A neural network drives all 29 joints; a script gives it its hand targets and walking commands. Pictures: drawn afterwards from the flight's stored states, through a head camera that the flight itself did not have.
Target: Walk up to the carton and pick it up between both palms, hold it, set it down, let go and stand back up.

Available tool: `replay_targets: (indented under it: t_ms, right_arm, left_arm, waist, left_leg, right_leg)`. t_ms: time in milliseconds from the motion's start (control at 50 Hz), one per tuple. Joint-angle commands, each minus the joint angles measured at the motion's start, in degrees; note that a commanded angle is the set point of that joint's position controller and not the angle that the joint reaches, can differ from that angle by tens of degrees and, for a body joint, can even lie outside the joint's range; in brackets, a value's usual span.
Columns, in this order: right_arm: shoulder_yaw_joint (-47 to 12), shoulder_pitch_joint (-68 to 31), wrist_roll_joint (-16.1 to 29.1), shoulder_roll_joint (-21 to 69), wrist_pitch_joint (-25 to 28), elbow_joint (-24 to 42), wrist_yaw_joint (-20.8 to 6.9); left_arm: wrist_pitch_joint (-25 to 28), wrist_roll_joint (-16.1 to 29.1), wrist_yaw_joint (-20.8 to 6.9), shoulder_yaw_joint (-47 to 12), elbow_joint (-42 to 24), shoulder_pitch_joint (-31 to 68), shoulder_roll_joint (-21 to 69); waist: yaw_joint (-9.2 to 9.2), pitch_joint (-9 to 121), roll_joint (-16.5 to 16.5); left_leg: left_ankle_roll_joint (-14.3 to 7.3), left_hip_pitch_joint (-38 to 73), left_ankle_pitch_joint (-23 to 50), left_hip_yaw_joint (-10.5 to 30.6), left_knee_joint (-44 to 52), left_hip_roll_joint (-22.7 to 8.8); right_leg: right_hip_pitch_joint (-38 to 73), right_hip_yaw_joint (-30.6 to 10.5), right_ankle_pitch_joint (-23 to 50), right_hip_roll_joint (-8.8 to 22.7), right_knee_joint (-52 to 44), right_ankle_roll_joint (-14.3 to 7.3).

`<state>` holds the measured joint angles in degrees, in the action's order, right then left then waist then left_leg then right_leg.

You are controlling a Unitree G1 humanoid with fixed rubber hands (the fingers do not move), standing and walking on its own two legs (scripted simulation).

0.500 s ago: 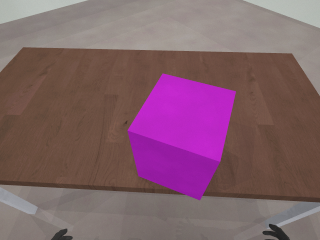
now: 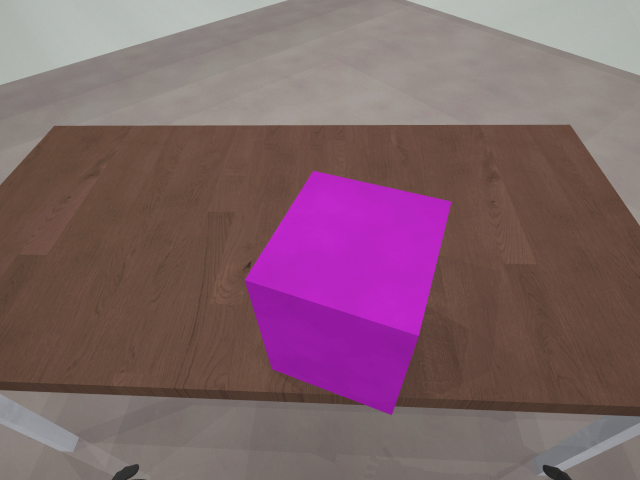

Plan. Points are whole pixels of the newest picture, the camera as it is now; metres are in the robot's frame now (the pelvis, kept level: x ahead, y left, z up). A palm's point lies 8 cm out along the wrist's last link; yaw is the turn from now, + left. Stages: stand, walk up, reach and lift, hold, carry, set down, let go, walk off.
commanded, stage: walk up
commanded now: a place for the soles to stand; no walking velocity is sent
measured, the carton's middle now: (352, 293) +0.37 -0.03 -0.01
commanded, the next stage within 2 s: reach and lift in 0.08 s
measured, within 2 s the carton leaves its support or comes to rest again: neither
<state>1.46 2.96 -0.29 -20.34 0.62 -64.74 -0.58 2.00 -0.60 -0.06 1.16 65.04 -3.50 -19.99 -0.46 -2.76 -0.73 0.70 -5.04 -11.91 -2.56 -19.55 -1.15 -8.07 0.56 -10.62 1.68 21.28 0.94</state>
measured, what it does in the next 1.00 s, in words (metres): stands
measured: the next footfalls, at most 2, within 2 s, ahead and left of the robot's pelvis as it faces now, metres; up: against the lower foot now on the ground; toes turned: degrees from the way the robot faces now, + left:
none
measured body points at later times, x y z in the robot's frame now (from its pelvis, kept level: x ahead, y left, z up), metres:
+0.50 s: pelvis -0.01 -0.01 -0.02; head +0.02 +0.01 +0.43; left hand +0.18 +0.26 -0.11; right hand +0.14 -0.29 -0.10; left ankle -0.01 +0.13 -0.75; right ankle +0.01 -0.13 -0.75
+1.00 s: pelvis -0.02 +0.01 -0.01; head -0.03 +0.01 +0.44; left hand +0.17 +0.27 -0.07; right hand +0.13 -0.23 -0.07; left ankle -0.01 +0.13 -0.75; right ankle +0.01 -0.13 -0.75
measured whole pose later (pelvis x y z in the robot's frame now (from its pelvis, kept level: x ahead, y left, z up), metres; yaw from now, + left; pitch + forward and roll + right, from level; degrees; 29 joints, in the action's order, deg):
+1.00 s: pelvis -0.02 +0.01 -0.01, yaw -3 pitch -9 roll +0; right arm 4.3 17.2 -0.9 -7.1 0.4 -22.9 4.6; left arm -16.5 2.6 -4.4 4.3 21.9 -11.4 -17.9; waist 0.1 -7.6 -0.1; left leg 0.0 -2.2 -15.8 -5.1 -27.0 -2.3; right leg -5.3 -2.0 -12.2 0.7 26.4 1.3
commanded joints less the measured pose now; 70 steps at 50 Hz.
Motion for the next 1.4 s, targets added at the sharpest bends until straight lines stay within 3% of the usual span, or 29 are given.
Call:
replay_targets:
  t_ms: [0, 60, 80, 100, 140, 180, 240, 280, 320, 380, 520, 660, 780, 1000, 1140, 1380]
  right_arm:
    - [1.7, -3.7, -0.1, -11.6, 1.0, 3.7, 0.4]
    - [1.8, -2.7, 0.0, -11.6, 1.1, 3.7, 0.4]
    - [7.1, -21.5, -6.7, -2.6, 9.1, 11.9, -0.8]
    - [9.0, -17.2, -6.9, -5.2, 8.4, 10.6, -2.4]
    - [9.9, -13.2, -5.4, -7.4, 6.4, 9.7, -3.5]
    - [10.2, -7.8, -3.3, -9.1, 5.2, 9.8, -3.2]
    - [8.3, -1.1, 0.0, -10.7, 5.6, 15.4, -1.6]
    - [7.1, 0.5, 1.5, -10.2, 6.5, 18.0, -0.4]
    - [5.6, 1.1, 1.9, -8.4, 7.1, 20.3, 0.5]
    - [4.6, 0.7, 1.6, -5.8, 7.3, 24.0, 1.0]
    - [5.3, 4.6, 0.4, 0.0, 5.4, 32.4, 1.9]
    - [6.3, 8.3, -0.1, 2.7, 3.4, 39.5, 3.6]
    - [6.1, 9.4, -1.0, 4.4, 2.0, 44.6, 4.7]
    - [2.9, 13.5, 0.2, 9.8, 1.5, 52.9, 6.2]
    - [1.9, 16.3, 1.3, 12.4, 2.0, 57.6, 7.9]
    - [-0.9, 23.3, 3.1, 18.2, 3.7, 65.1, 12.5]
  left_arm:
    - [0.8, 0.0, 0.4, 2.2, -3.4, 2.8, -12.5]
    - [0.7, 0.0, 0.4, 2.4, -3.7, 2.6, -12.4]
    - [-10.9, 3.9, 1.5, -0.3, -23.8, 22.7, -10.7]
    - [-16.1, 4.8, 2.7, -0.8, -29.6, 21.2, -9.5]
    - [-25.2, 2.6, 2.0, 0.2, -33.6, 16.1, -9.4]
    - [-30.0, -0.7, 1.0, 1.8, -38.8, 12.0, -9.8]
    - [-32.7, -4.2, -0.9, 6.1, -43.9, 2.7, -9.0]
    - [-32.2, -5.2, -1.5, 8.5, -45.8, -0.8, -8.9]
    - [-31.1, -5.5, -1.6, 9.5, -46.1, -2.2, -8.8]
    - [-29.7, -4.8, -1.1, 9.8, -47.5, -0.8, -9.2]
    - [-26.0, -1.2, -0.7, 7.3, -51.5, 2.8, -9.1]
    - [-23.5, 1.6, -2.4, 5.4, -51.3, -0.3, -9.3]
    - [-20.9, 2.4, -3.4, 6.0, -50.4, -2.3, -8.7]
    - [-14.2, 3.7, -4.5, 6.9, -51.9, -3.9, -8.3]
    - [-10.3, 6.1, -5.6, 6.0, -55.0, -5.6, -9.2]
    - [-4.5, 12.5, -7.6, 5.5, -61.7, -11.6, -12.6]
  waist:
    - [0.34, 3.4, 1.7]
    - [0.26, 4.5, 1.7]
    - [-2.65, 0.7, 5.1]
    - [-2.13, -0.6, 5.9]
    - [-2.68, 1.1, 4.6]
    - [-3.76, 8.5, 0.8]
    - [-1.81, 14.7, 0.0]
    - [-0.58, 15.7, -0.4]
    - [0.52, 13.6, -0.7]
    - [1.12, 8.1, -1.5]
    - [-1.03, 2.3, -1.0]
    - [-0.25, 1.1, -1.0]
    - [0.17, -2.2, -0.2]
    - [1.15, -3.2, -2.8]
    - [1.32, -4.4, -4.8]
    - [1.53, -3.0, -2.4]
  left_leg:
    - [-1.7, -1.2, 3.6, 4.9, 4.7, -6.0]
    - [-1.7, -0.7, 5.0, 5.2, 4.7, -6.2]
    - [1.3, -13.8, -5.8, -1.3, -6.2, -0.3]
    - [1.3, -14.3, -9.7, -1.9, -6.7, -0.9]
    - [1.4, -15.4, -9.5, -1.8, -11.3, -1.8]
    - [2.0, -10.5, -2.2, -2.3, -14.2, -1.6]
    - [2.7, -5.3, 11.8, -2.2, -16.4, -0.2]
    - [2.7, -4.9, 15.9, -2.7, -16.0, 0.9]
    - [2.4, -5.3, 14.9, -3.4, -13.9, 1.8]
    - [2.1, -6.5, 9.9, -3.9, -10.7, 2.3]
    - [1.2, -7.0, 1.7, -5.2, -6.5, 1.6]
    - [0.7, -8.0, 0.6, -6.7, -3.4, 0.7]
    - [-1.0, -14.5, -4.5, -7.2, 1.9, -0.9]
    - [-2.2, -16.6, -6.6, -6.9, 6.0, -1.5]
    - [-2.4, -16.4, -5.8, -6.0, 7.0, -1.7]
    - [-0.4, -4.2, 3.5, -3.5, 2.2, 0.5]
  right_leg:
    - [0.4, -4.8, 8.2, 6.7, -4.9, -1.7]
    - [1.2, -4.1, 8.4, 6.4, -4.4, -1.8]
    - [-6.1, 4.3, -8.1, -1.6, 3.0, -3.3]
    - [-6.9, 3.2, -11.6, -1.2, 4.5, -3.8]
    - [-8.1, 3.8, -7.3, -1.3, 9.9, -4.6]
    - [-5.0, 4.7, 2.2, -1.5, 12.4, -4.3]
    - [1.3, 4.6, 18.9, -1.7, 13.5, -3.1]
    - [5.8, 3.5, 26.2, -1.8, 13.5, -1.8]
    - [8.0, 2.3, 27.0, -1.2, 12.0, -0.9]
    - [6.8, 1.2, 20.3, -0.4, 9.2, -0.2]
    - [3.3, 1.1, 7.5, -0.9, 6.2, -0.3]
    - [6.0, 1.7, 3.8, -2.3, 4.1, -1.4]
    - [13.6, 1.8, 1.9, -4.2, 3.6, -1.0]
    - [17.1, 0.2, 0.1, -4.1, 1.6, -1.3]
    - [18.3, -1.1, 0.8, -4.1, 0.1, -1.2]
    - [9.1, -3.1, 4.8, -0.7, -4.8, -1.9]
